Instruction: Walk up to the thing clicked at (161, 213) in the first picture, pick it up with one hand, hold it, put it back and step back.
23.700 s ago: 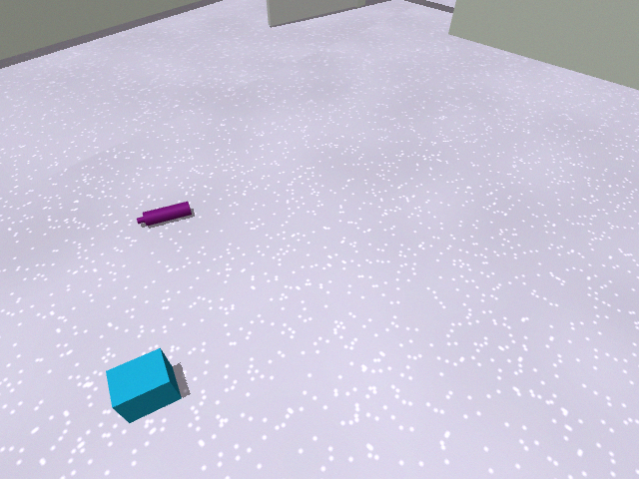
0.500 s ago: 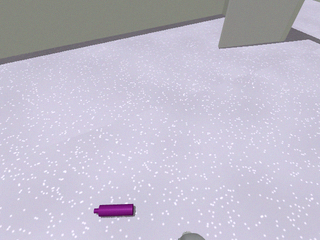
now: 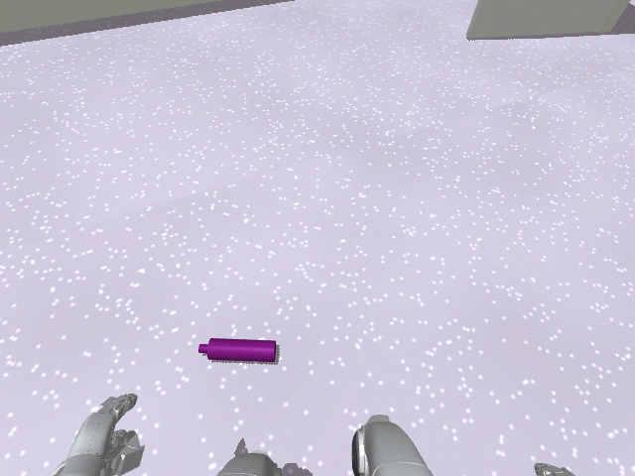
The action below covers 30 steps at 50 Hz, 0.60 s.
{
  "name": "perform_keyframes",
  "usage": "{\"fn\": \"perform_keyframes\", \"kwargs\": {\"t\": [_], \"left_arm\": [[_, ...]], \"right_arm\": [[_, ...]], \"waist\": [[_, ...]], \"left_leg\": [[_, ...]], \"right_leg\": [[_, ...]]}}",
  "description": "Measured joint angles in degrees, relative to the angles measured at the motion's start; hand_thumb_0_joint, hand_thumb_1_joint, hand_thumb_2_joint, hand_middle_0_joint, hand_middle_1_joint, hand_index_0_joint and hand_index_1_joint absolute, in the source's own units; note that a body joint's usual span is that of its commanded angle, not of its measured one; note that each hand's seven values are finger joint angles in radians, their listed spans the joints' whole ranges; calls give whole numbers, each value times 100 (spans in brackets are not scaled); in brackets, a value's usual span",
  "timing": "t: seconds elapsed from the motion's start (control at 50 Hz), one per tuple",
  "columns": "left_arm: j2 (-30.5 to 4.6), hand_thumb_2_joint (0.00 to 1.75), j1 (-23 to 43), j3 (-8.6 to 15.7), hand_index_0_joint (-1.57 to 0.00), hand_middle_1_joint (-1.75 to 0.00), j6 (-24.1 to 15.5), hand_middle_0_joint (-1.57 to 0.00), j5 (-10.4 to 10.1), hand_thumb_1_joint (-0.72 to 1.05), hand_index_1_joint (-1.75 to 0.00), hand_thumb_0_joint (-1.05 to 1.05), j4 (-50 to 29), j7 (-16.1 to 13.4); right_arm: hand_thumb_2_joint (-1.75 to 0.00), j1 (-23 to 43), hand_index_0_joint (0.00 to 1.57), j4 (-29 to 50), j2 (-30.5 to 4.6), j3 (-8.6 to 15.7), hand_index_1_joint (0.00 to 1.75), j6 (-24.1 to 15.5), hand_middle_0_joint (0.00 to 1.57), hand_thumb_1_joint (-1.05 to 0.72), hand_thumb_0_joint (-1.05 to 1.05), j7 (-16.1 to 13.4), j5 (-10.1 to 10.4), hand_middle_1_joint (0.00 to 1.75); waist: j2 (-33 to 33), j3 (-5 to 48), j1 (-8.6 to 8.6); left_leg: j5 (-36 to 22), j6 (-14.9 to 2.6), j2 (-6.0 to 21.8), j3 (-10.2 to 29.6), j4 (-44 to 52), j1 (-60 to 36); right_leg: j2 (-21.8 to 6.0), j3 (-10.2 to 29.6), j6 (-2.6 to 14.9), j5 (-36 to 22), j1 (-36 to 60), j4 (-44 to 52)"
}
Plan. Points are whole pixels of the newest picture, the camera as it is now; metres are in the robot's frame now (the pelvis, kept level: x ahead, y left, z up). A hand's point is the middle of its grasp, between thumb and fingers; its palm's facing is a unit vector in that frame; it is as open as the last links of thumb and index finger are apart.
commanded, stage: walk up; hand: left
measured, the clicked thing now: (237, 349) +0.51 +0.23 -0.70
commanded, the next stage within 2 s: stand in 1.52 s
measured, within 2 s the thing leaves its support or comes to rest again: neither
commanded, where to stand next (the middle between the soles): +0.12 -0.01 m, yaw -2 degrees
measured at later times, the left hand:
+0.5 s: hand out of the picture -0.03 +0.26 -0.10, palm faces -0.07 -0.91 -0.40, open 7.4 cm
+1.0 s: hand out of the picture +0.07 +0.23 -0.12, palm faces -0.08 -0.93 -0.37, open 7.4 cm
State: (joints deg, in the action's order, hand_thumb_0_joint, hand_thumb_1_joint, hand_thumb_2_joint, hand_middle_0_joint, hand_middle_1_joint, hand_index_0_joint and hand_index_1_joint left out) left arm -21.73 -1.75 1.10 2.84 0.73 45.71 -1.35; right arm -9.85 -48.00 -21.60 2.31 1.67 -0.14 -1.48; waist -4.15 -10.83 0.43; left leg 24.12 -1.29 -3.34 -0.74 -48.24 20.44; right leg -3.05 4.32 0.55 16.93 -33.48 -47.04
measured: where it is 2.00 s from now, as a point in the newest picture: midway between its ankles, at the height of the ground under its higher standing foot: outside the picture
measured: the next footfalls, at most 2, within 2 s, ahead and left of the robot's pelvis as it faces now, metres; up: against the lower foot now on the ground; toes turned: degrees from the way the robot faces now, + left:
right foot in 0.34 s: -0.05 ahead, -0.15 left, +0.00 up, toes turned -4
left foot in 0.66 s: +0.11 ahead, +0.10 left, +0.00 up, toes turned -4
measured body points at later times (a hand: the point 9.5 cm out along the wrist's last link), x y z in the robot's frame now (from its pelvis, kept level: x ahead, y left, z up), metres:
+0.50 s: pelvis -0.04 -0.02 +0.04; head -0.04 -0.03 +0.49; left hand -0.03 +0.30 -0.07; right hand +0.00 -0.36 -0.08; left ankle +0.02 +0.11 -0.65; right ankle -0.09 -0.14 -0.69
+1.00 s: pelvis -0.01 -0.03 +0.03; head +0.00 -0.03 +0.48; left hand +0.07 +0.28 -0.10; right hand +0.07 -0.34 -0.09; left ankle +0.07 +0.10 -0.69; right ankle -0.01 -0.16 -0.70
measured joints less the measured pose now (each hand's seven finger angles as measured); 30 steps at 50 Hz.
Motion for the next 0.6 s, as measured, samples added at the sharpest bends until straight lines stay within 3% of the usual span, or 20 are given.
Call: {"fn": "perform_keyframes", "kwargs": {"t": [0.04,0.08,0.12,0.16,0.22,0.3,0.32,0.36,0.4,0.42,0.5,0.6], "left_arm": [[-42,90,-80,66,-20,-30,90,-20,-7,90,-30,0,186,-22],[-154,90,-227,140,-20,-30,107,-20,-57,90,-30,0,317,-16],[-252,90,-443,216,-20,-30,72,-20,-59,90,-30,0,430,29],[-337,90,-736,279,-20,-30,34,-20,-28,90,-30,0,545,90],[-419,90,-1181,306,-20,-30,-5,-20,19,90,-30,0,781,176],[-441,90,-1572,296,-20,-30,-100,-20,70,90,-30,0,1023,255],[-431,90,-1635,299,-20,-30,-147,-20,75,90,-30,0,1055,265],[-321,90,-1688,312,-20,-30,-268,-20,102,91,-30,1,1106,261],[-238,90,-1823,305,-20,-30,-373,-20,159,91,-30,0,1024,273],[-205,90,-1885,293,-20,-30,-408,-20,161,90,-30,0,979,276],[-56,90,-1977,232,-20,-30,-507,-20,114,90,-30,0,897,272],[-95,90,-1919,183,-20,-30,-523,-20,91,90,-30,0,694,277]], "right_arm": [[-90,-31,20,-53,37,-30,30,-9,21,-90,0,36,-41,30],[-90,-68,20,-124,109,-53,30,-34,21,-90,0,5,-66,30],[-90,-109,20,-174,130,-38,30,-80,21,-90,0,-10,-53,31],[-90,-146,20,-202,118,-2,30,-136,21,-90,0,-2,-60,31],[-90,-249,20,-195,50,33,30,-240,21,-90,0,10,-104,31],[-90,-351,20,-137,-115,52,30,-234,21,-90,0,103,-154,31],[-90,-367,20,-129,-159,64,30,-208,21,-90,0,133,-152,31],[-90,-399,20,-156,-280,117,30,-126,21,-90,0,165,-130,31],[-90,-490,20,-275,-298,150,30,-14,21,-90,0,143,-87,31],[-90,-519,20,-342,-297,147,30,2,21,-90,0,141,-54,30],[-90,-601,20,-431,-353,147,30,-135,21,-90,0,200,55,30],[-90,-597,20,-480,-257,119,30,-219,21,-90,0,269,64,30]], "waist": [[76,41,-114],[30,95,-129],[12,148,-106],[6,221,-70],[34,401,-32],[171,590,-16],[212,619,-15],[465,594,-50],[540,714,24],[516,757,106],[598,744,164],[566,640,155]], "left_leg": [[-103,-46,120,89,48,44],[-341,-35,197,92,346,33],[-564,-34,278,74,645,23],[-726,-40,362,16,886,-6],[-845,-50,483,-92,1095,-40],[-851,-55,669,-191,1077,16],[-845,-36,708,-204,1045,40],[-655,-38,830,-53,836,96],[75,-16,629,232,312,268],[167,-9,463,354,-2,363],[-146,59,237,506,-452,651],[-516,148,388,205,574,446]], "right_leg": [[490,343,60,803,-141,-946],[835,593,90,812,-220,-1836],[949,605,55,665,-94,-2234],[911,541,-43,590,209,-2209],[667,369,-161,780,892,-1286],[417,-33,-112,1410,1777,228],[389,-154,-58,1343,2005,660],[504,-355,-10,529,2347,1330],[515,-378,44,427,2374,1369],[472,-325,90,439,2393,1398],[334,-334,68,281,2652,1780],[198,-459,-83,365,2791,1804]]}}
